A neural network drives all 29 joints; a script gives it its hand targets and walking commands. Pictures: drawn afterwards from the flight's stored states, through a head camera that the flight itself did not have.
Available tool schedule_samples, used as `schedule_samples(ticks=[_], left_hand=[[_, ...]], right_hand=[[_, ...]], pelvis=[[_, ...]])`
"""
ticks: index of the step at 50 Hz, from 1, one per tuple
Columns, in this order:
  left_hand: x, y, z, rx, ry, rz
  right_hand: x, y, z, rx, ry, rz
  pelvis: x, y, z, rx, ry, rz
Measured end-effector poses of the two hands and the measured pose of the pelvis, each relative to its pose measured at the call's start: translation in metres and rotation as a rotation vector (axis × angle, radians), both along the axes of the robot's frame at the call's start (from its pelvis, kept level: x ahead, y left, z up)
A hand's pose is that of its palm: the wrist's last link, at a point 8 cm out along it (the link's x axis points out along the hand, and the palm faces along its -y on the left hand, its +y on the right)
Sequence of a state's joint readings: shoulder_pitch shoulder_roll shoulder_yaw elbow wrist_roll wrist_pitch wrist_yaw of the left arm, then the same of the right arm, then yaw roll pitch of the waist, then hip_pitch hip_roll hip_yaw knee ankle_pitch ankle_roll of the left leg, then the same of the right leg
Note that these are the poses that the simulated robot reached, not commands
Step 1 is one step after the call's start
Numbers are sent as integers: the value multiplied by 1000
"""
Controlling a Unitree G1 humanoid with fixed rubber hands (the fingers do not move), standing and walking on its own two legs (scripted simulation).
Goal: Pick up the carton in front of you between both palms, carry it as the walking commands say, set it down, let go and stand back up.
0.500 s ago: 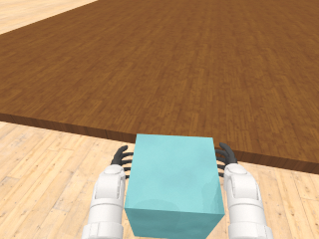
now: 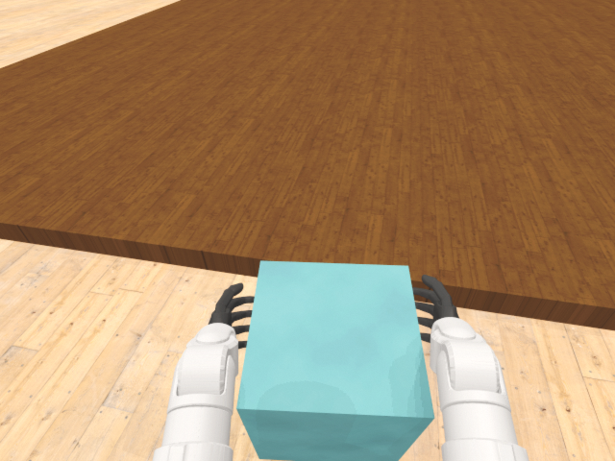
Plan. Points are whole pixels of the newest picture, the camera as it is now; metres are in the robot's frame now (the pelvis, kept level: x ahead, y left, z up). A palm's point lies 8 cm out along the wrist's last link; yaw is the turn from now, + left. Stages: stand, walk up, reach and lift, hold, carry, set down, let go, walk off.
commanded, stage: carry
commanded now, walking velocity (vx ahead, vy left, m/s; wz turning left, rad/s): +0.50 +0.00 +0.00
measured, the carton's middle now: (329, 367) +0.29 +0.01 -0.03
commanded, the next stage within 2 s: none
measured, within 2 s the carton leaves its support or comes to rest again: neither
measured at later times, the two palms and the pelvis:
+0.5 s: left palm (235, 242) +0.44 +0.16 +0.07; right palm (420, 240) +0.45 -0.14 +0.08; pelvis +0.18 +0.02 -0.01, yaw -2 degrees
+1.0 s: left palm (286, 133) +0.77 +0.10 +0.11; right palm (420, 130) +0.79 -0.19 +0.11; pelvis +0.48 -0.05 +0.00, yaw +1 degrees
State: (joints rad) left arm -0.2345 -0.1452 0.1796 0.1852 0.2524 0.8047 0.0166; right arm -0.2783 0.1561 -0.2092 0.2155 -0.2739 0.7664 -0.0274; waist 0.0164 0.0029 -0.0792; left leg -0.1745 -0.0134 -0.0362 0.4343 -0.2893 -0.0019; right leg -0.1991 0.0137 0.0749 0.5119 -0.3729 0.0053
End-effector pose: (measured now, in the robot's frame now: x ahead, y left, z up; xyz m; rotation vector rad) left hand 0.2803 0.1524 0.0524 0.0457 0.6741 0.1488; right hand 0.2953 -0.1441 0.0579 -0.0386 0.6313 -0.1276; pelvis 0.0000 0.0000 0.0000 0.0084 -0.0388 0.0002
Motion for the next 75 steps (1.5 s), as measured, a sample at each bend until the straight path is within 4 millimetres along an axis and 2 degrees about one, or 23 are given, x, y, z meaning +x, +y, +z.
schedule_samples(ticks=[4, 8, 14, 18, 22, 25, 30, 36, 42, 45, 48, 52, 56, 59, 64, 67, 71, 75], left_hand=[[15, -13, 8, -13, -34, -3], [31, -27, 17, -25, -19, -8], [67, -22, 35, -39, 13, 13], [99, -5, 37, -63, 1, 31], [135, 10, 24, -86, 9, 38], [162, 10, 22, -90, 66, 22], [223, -1, 33, -93, 88, -18], [304, -18, 35, -92, 63, -24], [392, -41, 24, -69, 1, 1], [429, -47, 27, -68, 11, 29], [464, -48, 42, -82, -5, 63], [520, -48, 75, -88, -88, 80], [590, -48, 100, -59, -129, 43], [647, -46, 106, -37, -113, 11], [747, -37, 95, -29, -62, -45], [799, -34, 75, -50, 6, -69], [843, -34, 52, -75, 115, -63], [878, -35, 44, -97, 110, -33]], right_hand=[[8, -14, 4, 26, -33, -25], [21, -28, 13, 45, -17, -49], [60, -23, 30, 71, 16, -52], [94, -6, 35, 72, 3, -49], [130, 9, 26, 52, 11, -44], [151, 8, 22, 62, 67, -73], [198, -2, 32, 71, 85, -126], [278, -19, 35, 80, 61, -133], [376, -43, 18, 105, 2, -101], [419, -49, 20, 112, 14, -82], [461, -49, 35, 132, 0, -69], [522, -49, 67, 144, -80, -51], [588, -49, 93, 114, -124, -45], [640, -47, 102, 76, -110, -43], [732, -39, 100, 14, -61, -58], [777, -35, 85, -25, 9, -70], [816, -36, 60, -9, 116, -97], [849, -37, 46, 38, 111, -124]], pelvis=[[11, -9, -5, -8, 48, -19], [33, -17, -2, -1, 86, 11], [74, -12, 8, 27, 132, 7], [114, -1, 2, 20, 141, 6], [155, 12, -12, 24, 130, -25], [181, 18, -8, 13, 130, -43], [231, 18, 4, -8, 134, -42], [308, 3, 1, -16, 130, -37], [398, -27, -25, -25, 102, -12], [428, -38, -19, -21, 105, 6], [459, -45, -8, -7, 114, 13], [504, -48, 2, 9, 124, 4], [554, -44, 4, 11, 129, -9], [596, -38, 0, 2, 127, -17], [670, -21, -24, -24, 103, -35], [697, -16, -29, -7, 107, -33], [722, -12, -18, -15, 127, -38], [745, -12, -11, -19, 149, -35]])
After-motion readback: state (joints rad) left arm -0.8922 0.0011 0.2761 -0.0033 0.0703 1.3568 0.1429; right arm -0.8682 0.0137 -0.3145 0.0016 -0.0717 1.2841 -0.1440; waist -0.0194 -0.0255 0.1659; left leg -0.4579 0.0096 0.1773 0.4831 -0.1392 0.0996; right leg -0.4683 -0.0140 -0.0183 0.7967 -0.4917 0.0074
